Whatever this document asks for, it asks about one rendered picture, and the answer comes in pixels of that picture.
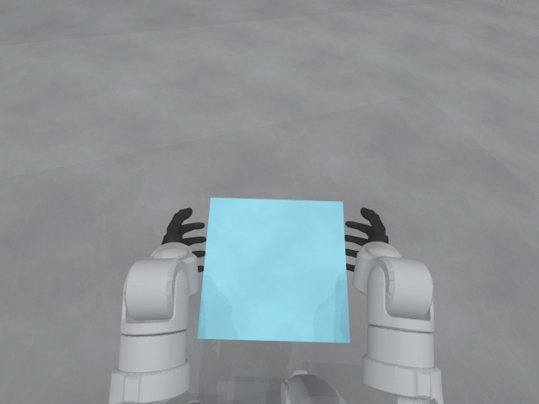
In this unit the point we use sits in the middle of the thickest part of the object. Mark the robot left forearm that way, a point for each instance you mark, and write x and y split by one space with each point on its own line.
153 367

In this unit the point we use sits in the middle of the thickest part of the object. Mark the right robot shin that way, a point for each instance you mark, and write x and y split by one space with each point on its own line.
299 372

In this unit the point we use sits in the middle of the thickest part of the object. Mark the robot right hand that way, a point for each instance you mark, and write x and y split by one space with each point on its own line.
376 233

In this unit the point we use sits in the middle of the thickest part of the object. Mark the carton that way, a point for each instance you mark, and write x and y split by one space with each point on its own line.
275 270

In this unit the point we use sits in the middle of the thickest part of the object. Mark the robot left hand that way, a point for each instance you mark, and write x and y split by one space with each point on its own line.
175 231

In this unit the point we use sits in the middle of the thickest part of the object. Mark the right robot thigh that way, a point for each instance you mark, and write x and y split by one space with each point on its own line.
309 389

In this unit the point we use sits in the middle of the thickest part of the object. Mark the robot right forearm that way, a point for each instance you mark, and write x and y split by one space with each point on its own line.
399 363

